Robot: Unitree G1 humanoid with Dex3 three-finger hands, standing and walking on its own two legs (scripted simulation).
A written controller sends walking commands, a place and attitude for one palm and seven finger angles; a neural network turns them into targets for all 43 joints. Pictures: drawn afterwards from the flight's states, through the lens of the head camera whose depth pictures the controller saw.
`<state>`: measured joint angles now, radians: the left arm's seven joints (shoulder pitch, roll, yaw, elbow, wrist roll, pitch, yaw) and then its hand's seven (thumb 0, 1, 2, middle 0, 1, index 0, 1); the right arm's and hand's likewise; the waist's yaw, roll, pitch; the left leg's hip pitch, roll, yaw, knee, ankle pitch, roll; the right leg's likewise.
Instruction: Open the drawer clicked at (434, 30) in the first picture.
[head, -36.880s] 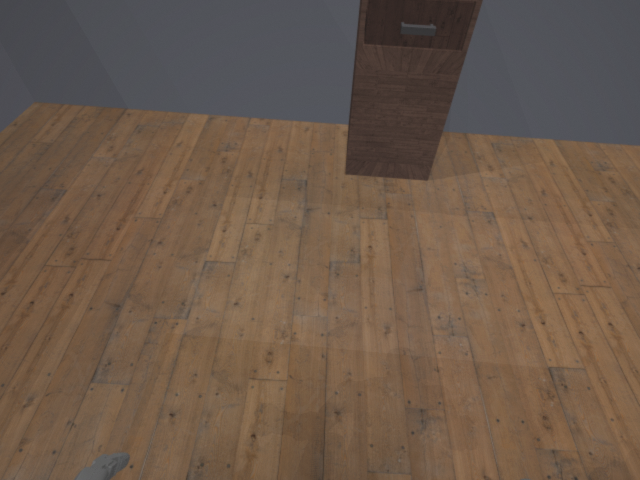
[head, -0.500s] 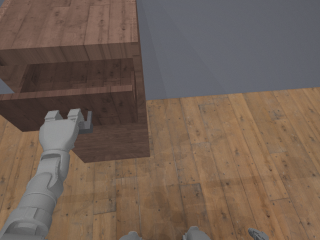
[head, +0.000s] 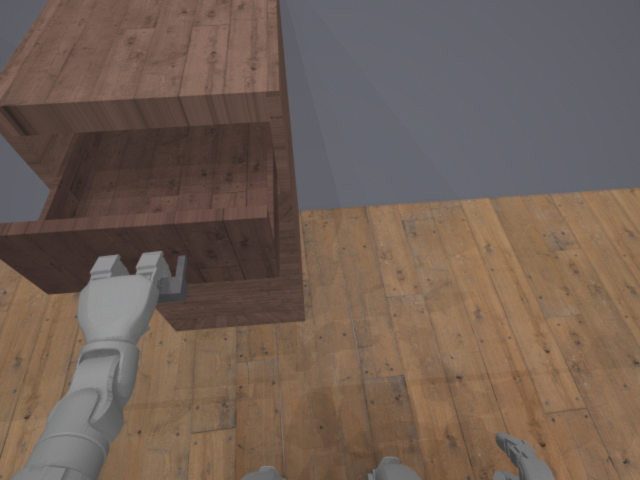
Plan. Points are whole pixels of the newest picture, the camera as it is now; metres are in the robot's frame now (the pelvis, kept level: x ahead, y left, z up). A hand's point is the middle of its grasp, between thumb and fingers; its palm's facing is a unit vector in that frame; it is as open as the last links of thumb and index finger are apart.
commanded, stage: pull the drawer open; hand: left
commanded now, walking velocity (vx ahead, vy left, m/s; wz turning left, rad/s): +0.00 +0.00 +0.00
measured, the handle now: (142, 278) +0.37 +0.27 -0.01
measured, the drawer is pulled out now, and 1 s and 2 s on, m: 0.18 0.30 0.30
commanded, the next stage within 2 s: open the thumb to release the handle in 1.18 s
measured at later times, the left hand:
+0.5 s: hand (132, 352) +0.28 +0.26 -0.03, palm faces -0.03 -0.03 -1.00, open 5.8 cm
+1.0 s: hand (122, 411) +0.20 +0.25 -0.03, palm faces -0.04 -0.03 -1.00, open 5.8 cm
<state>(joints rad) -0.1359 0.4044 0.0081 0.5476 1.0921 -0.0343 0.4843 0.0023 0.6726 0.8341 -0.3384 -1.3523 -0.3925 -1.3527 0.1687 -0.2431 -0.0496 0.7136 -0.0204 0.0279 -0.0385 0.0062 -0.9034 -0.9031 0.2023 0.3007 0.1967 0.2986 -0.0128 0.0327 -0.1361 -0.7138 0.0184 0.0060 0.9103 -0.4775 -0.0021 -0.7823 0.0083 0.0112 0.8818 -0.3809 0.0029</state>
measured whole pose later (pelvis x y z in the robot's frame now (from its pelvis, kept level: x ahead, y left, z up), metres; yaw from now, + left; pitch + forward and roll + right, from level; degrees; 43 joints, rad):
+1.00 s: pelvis +0.02 -0.01 +0.00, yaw +0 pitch +13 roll +0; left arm 0.43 0.35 -0.02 0.09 1.10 0.01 0.54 0.03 0.67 0.81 -0.31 -1.34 -0.42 -1.35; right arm 0.08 -0.20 -0.02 0.63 -0.04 0.02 -0.01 0.01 -0.90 -0.90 0.20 0.30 0.20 0.30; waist 0.03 0.02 -0.15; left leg -0.64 0.03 0.01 0.93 -0.52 -0.01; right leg -0.72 0.02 0.01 0.92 -0.43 -0.01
